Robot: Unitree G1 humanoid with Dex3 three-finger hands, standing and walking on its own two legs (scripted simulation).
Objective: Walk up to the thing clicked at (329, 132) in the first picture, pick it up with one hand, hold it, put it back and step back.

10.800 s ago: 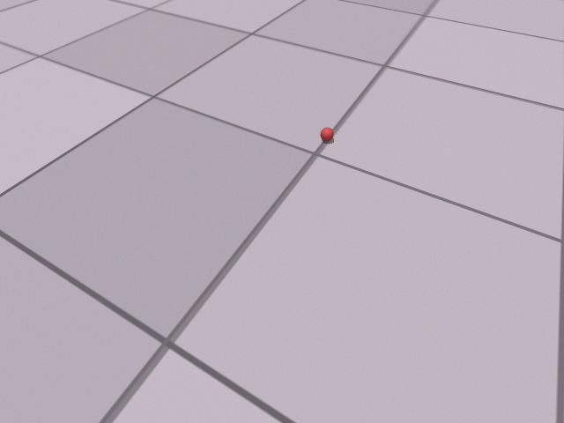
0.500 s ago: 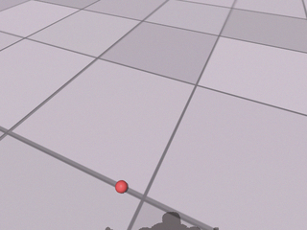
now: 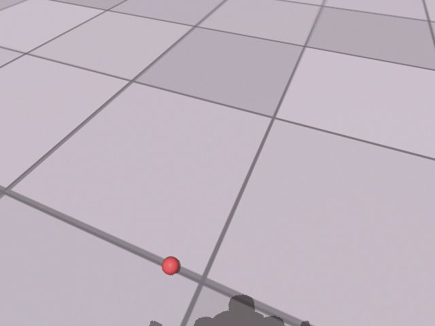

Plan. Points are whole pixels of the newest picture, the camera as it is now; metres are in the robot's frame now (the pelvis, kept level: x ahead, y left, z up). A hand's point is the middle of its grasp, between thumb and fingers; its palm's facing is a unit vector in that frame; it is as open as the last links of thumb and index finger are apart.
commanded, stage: stand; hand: left
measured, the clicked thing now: (170, 265) +0.50 +0.22 -0.74
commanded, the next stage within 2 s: none
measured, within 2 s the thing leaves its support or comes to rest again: neither
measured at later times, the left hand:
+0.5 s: hand out of the picture +0.08 +0.24 -0.15, palm faces -0.02 -0.94 -0.34, open 7.4 cm
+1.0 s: hand out of the picture +0.07 +0.23 -0.15, palm faces -0.01 -0.94 -0.34, open 7.4 cm
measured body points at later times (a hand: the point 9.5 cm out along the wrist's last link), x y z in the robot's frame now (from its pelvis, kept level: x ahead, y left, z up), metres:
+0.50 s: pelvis -0.01 -0.01 +0.00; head +0.00 -0.01 +0.45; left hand +0.08 +0.29 -0.13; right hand +0.08 -0.31 -0.13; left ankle -0.02 +0.11 -0.75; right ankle +0.00 -0.13 -0.75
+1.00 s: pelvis +0.00 -0.02 +0.00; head +0.01 -0.03 +0.45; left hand +0.07 +0.28 -0.13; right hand +0.07 -0.32 -0.14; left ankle -0.02 +0.11 -0.75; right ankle +0.00 -0.13 -0.75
